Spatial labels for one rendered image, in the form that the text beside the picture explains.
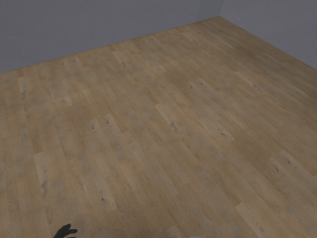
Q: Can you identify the robot left hand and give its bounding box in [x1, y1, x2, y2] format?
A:
[53, 223, 78, 238]

